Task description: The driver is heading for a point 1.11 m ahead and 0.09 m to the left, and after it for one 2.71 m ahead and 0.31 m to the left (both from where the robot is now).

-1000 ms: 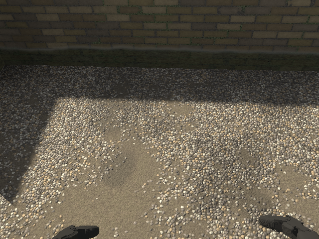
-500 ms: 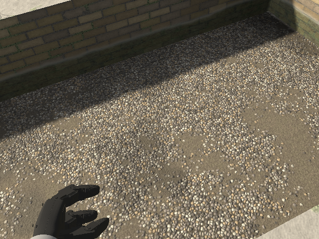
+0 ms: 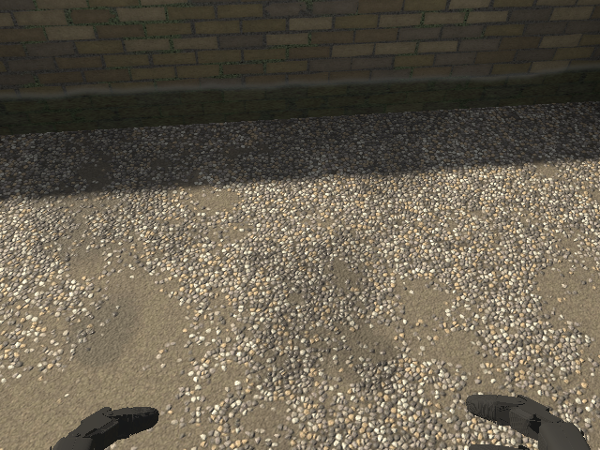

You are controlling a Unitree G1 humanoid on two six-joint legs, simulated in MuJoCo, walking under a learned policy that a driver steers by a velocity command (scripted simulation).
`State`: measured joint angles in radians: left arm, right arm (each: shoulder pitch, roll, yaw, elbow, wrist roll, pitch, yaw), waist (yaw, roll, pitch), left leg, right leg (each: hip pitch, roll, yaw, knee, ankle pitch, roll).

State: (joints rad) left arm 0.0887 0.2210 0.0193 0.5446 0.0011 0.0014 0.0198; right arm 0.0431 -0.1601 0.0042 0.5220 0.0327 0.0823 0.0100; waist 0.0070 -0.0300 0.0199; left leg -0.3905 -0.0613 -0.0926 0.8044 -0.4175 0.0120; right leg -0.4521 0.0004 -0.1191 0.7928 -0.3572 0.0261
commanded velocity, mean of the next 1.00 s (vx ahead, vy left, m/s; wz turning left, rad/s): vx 1.00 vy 0.00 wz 0.08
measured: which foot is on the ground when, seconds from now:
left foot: down 0.00-1.00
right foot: down 0.00-1.00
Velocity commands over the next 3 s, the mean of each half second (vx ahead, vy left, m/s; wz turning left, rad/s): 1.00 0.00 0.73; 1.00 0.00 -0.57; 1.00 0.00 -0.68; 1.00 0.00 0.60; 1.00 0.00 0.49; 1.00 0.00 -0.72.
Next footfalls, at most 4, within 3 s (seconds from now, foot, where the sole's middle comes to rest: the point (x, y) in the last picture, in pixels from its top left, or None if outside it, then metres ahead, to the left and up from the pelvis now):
none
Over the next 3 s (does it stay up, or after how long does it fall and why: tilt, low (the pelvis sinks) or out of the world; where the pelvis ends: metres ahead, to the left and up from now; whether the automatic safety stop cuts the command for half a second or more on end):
stays up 0.01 0.02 0.01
